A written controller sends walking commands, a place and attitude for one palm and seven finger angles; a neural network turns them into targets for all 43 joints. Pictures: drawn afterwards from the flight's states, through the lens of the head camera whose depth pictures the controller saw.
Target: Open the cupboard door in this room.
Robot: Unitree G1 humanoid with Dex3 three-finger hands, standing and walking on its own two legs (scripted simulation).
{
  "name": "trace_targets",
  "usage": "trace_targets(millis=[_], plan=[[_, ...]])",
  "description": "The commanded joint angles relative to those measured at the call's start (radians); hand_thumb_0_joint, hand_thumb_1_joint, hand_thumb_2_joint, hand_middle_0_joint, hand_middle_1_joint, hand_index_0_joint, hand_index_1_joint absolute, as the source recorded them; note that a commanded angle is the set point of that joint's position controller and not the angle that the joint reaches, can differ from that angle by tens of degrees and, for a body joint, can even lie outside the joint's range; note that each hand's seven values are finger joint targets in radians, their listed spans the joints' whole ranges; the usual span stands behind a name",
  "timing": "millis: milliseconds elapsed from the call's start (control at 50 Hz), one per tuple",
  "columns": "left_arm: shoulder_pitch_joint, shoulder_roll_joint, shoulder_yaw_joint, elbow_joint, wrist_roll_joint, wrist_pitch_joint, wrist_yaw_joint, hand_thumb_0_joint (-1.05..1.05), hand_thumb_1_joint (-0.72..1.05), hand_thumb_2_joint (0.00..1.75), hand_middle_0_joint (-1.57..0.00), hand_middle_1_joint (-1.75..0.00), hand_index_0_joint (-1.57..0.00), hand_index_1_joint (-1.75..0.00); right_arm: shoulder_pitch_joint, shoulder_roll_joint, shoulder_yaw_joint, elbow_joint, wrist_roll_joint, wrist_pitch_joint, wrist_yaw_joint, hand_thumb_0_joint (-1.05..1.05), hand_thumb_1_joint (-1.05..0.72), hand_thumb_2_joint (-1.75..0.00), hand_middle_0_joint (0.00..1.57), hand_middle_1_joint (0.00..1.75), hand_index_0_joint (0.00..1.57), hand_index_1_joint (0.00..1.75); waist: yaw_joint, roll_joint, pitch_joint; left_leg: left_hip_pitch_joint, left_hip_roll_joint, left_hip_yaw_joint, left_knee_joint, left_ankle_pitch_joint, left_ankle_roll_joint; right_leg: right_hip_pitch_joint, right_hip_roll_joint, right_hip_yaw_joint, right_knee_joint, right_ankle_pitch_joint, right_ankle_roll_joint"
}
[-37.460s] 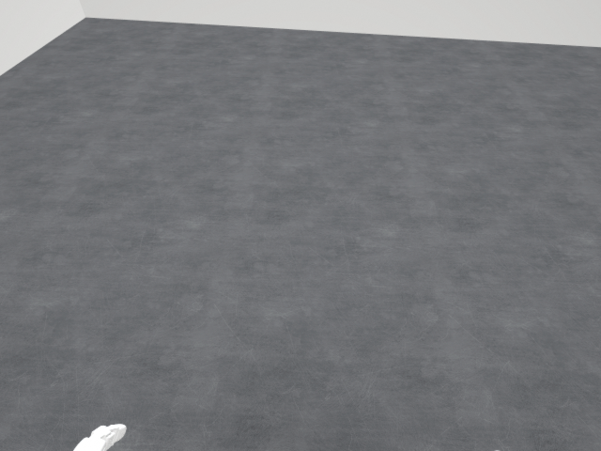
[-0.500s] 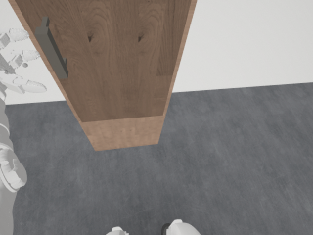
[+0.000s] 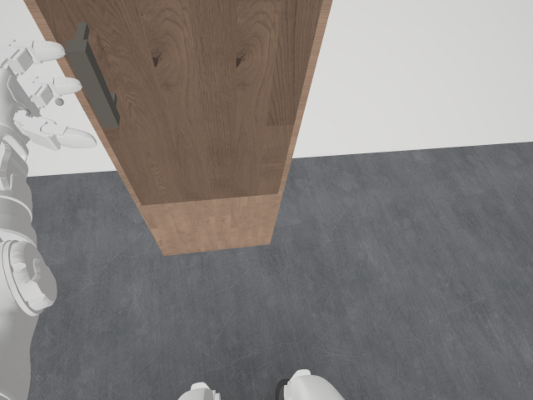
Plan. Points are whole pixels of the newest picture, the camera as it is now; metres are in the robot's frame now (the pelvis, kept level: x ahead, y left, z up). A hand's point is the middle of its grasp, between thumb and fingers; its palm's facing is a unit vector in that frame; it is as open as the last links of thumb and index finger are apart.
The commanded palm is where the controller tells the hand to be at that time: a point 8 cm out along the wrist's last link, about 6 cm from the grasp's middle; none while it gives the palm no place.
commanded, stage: slide the fingers in behind the handle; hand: left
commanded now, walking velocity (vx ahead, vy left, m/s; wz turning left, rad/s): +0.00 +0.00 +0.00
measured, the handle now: (97, 78) +0.56 +0.21 +0.12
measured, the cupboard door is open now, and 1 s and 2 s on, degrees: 0 0 0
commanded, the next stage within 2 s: close the thumb around the handle in 1.68 s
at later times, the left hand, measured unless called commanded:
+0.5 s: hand (76, 99) +0.51 +0.22 +0.12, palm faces +0.04 -1.00 +0.00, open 14.0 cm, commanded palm +0.49 +0.27 +0.12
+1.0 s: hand (90, 100) +0.51 +0.21 +0.12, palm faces +0.05 -1.00 +0.00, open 13.9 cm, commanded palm +0.50 +0.23 +0.12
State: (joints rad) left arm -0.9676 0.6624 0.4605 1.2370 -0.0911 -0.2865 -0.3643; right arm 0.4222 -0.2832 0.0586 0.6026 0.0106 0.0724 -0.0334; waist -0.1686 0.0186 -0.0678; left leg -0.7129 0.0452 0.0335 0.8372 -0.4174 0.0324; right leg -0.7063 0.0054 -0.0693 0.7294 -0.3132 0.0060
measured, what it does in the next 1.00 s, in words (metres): stands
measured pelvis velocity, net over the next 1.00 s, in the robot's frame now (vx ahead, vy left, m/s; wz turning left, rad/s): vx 0.00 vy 0.00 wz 0.02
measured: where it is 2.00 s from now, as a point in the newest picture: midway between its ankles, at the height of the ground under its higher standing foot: outside the picture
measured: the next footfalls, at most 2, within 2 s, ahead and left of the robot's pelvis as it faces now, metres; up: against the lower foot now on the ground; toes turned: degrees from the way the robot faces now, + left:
none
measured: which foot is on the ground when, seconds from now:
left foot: down 0.00-1.00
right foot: down 0.00-1.00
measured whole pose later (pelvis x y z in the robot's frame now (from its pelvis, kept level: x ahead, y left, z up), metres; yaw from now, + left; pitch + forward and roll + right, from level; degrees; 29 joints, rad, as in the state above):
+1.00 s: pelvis +0.00 +0.00 +0.00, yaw +1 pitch +17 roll -3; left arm -1.00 0.54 0.35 1.21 -0.11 -0.30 -0.25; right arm 0.43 -0.27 0.04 0.65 0.00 0.03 -0.01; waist -0.15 0.02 -0.08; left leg -0.73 0.04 0.01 0.85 -0.42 0.03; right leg -0.72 0.00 -0.09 0.74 -0.33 0.00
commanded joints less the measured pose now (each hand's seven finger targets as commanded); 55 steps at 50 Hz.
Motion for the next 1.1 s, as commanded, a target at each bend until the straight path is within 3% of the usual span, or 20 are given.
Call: trace_targets(millis=[0,80,100,180,240,320,380,440,500,540,580,600,740,800,860,900,940,980,1040,1080], plan=[[-0.478,0.307,0.030,-0.227,-0.019,-0.081,0.004,0.00,-0.50,0.30,-0.30,-1.20,-0.30,-1.20,0.160,-0.189,-0.077,-0.045,-0.003,-0.025,-0.019,0.00,-0.90,-0.90,0.20,0.30,0.20,0.30,-0.004,0.142,-0.442,0.303,-0.011,-0.082,-0.088,0.413,-0.009,0.164,0.041,0.031,-0.042,0.279,-0.021],[-0.492,0.337,0.044,-0.206,-0.023,-0.078,-0.007,0.00,-0.50,0.30,-0.30,-1.20,-0.30,-1.20,0.171,-0.193,-0.075,-0.037,-0.001,-0.028,-0.025,0.00,-0.90,-0.90,0.20,0.30,0.20,0.30,-0.009,0.120,-0.440,0.271,-0.014,-0.082,-0.091,0.383,-0.003,0.187,0.041,0.036,-0.046,0.279,-0.019],[-0.473,0.291,0.011,-0.186,-0.025,-0.069,-0.013,0.00,-0.50,0.30,-0.30,-1.20,-0.30,-1.20,0.163,-0.188,-0.074,-0.039,0.001,-0.030,-0.024,0.00,-0.90,-0.90,0.20,0.30,0.20,0.30,-0.014,0.145,-0.422,0.265,-0.017,-0.070,-0.091,0.369,-0.001,0.175,0.040,0.038,-0.053,0.274,-0.019],[-0.470,0.276,0.000,-0.182,-0.029,-0.057,-0.014,0.00,-0.50,0.30,-0.30,-1.20,-0.30,-1.20,0.173,-0.191,-0.075,-0.032,-0.001,-0.033,-0.024,0.00,-0.90,-0.90,0.20,0.30,0.20,0.30,-0.019,0.129,-0.411,0.267,-0.014,-0.073,-0.093,0.360,0.000,0.159,0.041,0.035,-0.059,0.259,-0.017],[-0.469,0.307,0.031,-0.189,-0.031,-0.054,-0.003,0.00,-0.50,0.30,-0.30,-1.20,-0.30,-1.20,0.181,-0.192,-0.076,-0.034,-0.004,-0.034,-0.025,0.00,-0.90,-0.90,0.20,0.30,0.20,0.30,-0.006,0.125,-0.430,0.254,-0.016,-0.072,-0.095,0.367,0.001,0.188,0.040,0.036,-0.052,0.276,-0.018],[-0.485,0.254,0.000,-0.236,-0.028,-0.068,0.019,0.00,-0.50,0.30,-0.30,-1.20,-0.30,-1.20,0.184,-0.186,-0.079,-0.036,-0.008,-0.037,-0.017,0.00,-0.90,-0.90,0.20,0.30,0.20,0.30,-0.011,0.156,-0.437,0.296,-0.015,-0.075,-0.089,0.403,-0.002,0.160,0.042,0.031,-0.049,0.279,-0.023],[-0.471,0.263,0.008,-0.213,-0.024,-0.067,0.029,0.00,-0.50,0.30,-0.30,-1.20,-0.30,-1.20,0.184,-0.188,-0.081,-0.032,-0.006,-0.036,-0.014,0.00,-0.90,-0.90,0.20,0.30,0.20,0.30,-0.015,0.111,-0.417,0.263,-0.014,-0.071,-0.091,0.374,0.001,0.174,0.042,0.036,-0.055,0.276,-0.017],[-0.473,0.226,-0.009,-0.240,-0.024,-0.072,0.033,0.00,-0.50,0.30,-0.30,-1.20,-0.30,-1.20,0.179,-0.182,-0.083,-0.034,-0.007,-0.038,-0.011,0.00,-0.90,-0.90,0.20,0.30,0.20,0.30,-0.007,0.149,-0.459,0.303,-0.016,-0.074,-0.089,0.409,-0.004,0.174,0.042,0.032,-0.047,0.294,-0.021],[-0.513,0.202,-0.033,-0.222,-0.023,-0.064,0.045,0.00,-0.50,0.30,-0.30,-1.20,-0.30,-1.20,0.179,-0.182,-0.082,-0.024,-0.006,-0.041,-0.010,0.00,-0.90,-0.90,0.20,0.30,0.20,0.30,-0.031,0.123,-0.403,0.283,-0.014,-0.076,-0.091,0.371,0.000,0.148,0.043,0.032,-0.057,0.266,-0.017],[-0.491,0.233,0.004,-0.226,-0.025,-0.070,0.052,0.00,-0.50,0.30,-0.30,-1.20,-0.30,-1.20,0.180,-0.183,-0.085,-0.025,-0.008,-0.043,-0.011,0.00,-0.90,-0.90,0.20,0.30,0.20,0.30,-0.016,0.123,-0.442,0.288,-0.017,-0.072,-0.084,0.400,-0.001,0.176,0.041,0.037,-0.050,0.297,-0.018],[-0.506,0.213,-0.021,-0.216,-0.018,-0.066,0.057,0.00,-0.50,0.30,-0.30,-1.20,-0.30,-1.20,0.179,-0.180,-0.082,-0.023,-0.007,-0.043,-0.010,0.00,-0.90,-0.90,0.20,0.30,0.20,0.30,-0.027,0.122,-0.424,0.281,-0.016,-0.075,-0.084,0.394,-0.001,0.158,0.041,0.034,-0.047,0.292,-0.018],[-0.522,0.165,-0.058,-0.202,-0.017,-0.061,0.057,0.00,-0.50,0.30,-0.30,-1.20,-0.30,-1.20,0.175,-0.176,-0.080,-0.020,-0.007,-0.045,-0.009,0.00,-0.90,-0.90,0.20,0.30,0.20,0.30,-0.041,0.123,-0.396,0.279,-0.016,-0.075,-0.085,0.376,-0.001,0.134,0.041,0.032,-0.053,0.273,-0.016],[-0.524,0.116,-0.071,-0.220,-0.026,-0.069,0.066,0.00,-0.50,0.30,-0.30,-1.20,-0.30,-1.20,0.184,-0.174,-0.087,-0.004,-0.014,-0.052,0.000,0.00,-0.90,-0.90,0.20,0.30,0.20,0.30,-0.036,0.139,-0.452,0.340,-0.012,-0.087,-0.066,0.461,-0.007,0.120,0.043,0.026,-0.039,0.307,-0.020],[-0.537,0.054,-0.115,-0.240,-0.031,-0.069,0.068,0.00,-0.50,0.30,-0.30,-1.20,-0.30,-1.20,0.178,-0.169,-0.089,-0.002,-0.014,-0.053,0.005,0.00,-0.90,-0.90,0.20,0.30,0.20,0.30,-0.044,0.136,-0.446,0.352,-0.012,-0.092,-0.068,0.457,-0.010,0.107,0.044,0.020,-0.040,0.297,-0.020],[-0.554,0.048,-0.118,-0.232,-0.031,-0.068,0.080,0.00,-0.50,0.30,-0.30,-1.20,-0.30,-1.20,0.176,-0.171,-0.089,0.007,-0.014,-0.053,0.007,0.00,-0.90,-0.90,0.20,0.30,0.20,0.30,-0.048,0.141,-0.413,0.349,-0.009,-0.100,-0.070,0.441,-0.013,0.077,0.045,0.015,-0.038,0.267,-0.022],[-0.553,0.054,-0.101,-0.249,-0.032,-0.071,0.096,0.00,-0.50,0.30,-0.30,-1.20,-0.30,-1.20,0.178,-0.170,-0.091,0.003,-0.016,-0.054,0.008,0.00,-0.90,-0.90,0.20,0.30,0.20,0.30,-0.036,0.137,-0.443,0.355,-0.010,-0.103,-0.072,0.457,-0.015,0.098,0.044,0.015,-0.032,0.277,-0.024],[-0.588,0.026,-0.127,-0.276,-0.020,-0.083,0.114,0.00,-0.50,0.30,-0.30,-1.20,-0.30,-1.20,0.177,-0.163,-0.092,0.010,-0.020,-0.060,0.013,0.00,-0.90,-0.90,0.20,0.30,0.20,0.30,-0.039,0.184,-0.455,0.390,-0.009,-0.109,-0.064,0.492,-0.020,0.066,0.044,0.013,-0.027,0.273,-0.024],[-0.591,-0.023,-0.164,-0.265,-0.013,-0.083,0.127,0.00,-0.50,0.30,-0.30,-1.20,-0.30,-1.20,0.179,-0.161,-0.092,0.015,-0.022,-0.062,0.020,0.00,-0.90,-0.90,0.20,0.30,0.20,0.30,-0.050,0.173,-0.436,0.395,-0.007,-0.117,-0.066,0.472,-0.024,0.041,0.046,0.007,-0.030,0.245,-0.024],[-0.604,-0.015,-0.148,-0.226,-0.014,-0.079,0.149,0.00,-0.50,0.30,-0.30,-1.20,-0.30,-1.20,0.179,-0.167,-0.093,0.023,-0.022,-0.067,0.019,0.00,-0.90,-0.90,0.20,0.30,0.20,0.30,-0.059,0.112,-0.407,0.351,-0.010,-0.118,-0.073,0.411,-0.018,0.051,0.045,0.008,-0.033,0.225,-0.023],[-0.641,-0.052,-0.183,-0.219,-0.009,-0.075,0.158,0.00,-0.50,0.30,-0.30,-1.20,-0.30,-1.20,0.178,-0.165,-0.092,0.026,-0.021,-0.072,0.019,0.00,-0.90,-0.90,0.20,0.30,0.20,0.30,-0.072,0.122,-0.385,0.339,-0.013,-0.120,-0.079,0.373,-0.019,0.033,0.043,0.008,-0.035,0.201,-0.024]])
